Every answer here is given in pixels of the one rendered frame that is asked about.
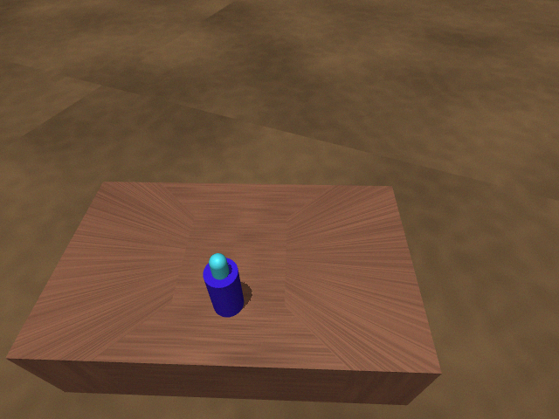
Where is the bottle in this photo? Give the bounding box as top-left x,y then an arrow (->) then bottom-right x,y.
203,253 -> 244,318

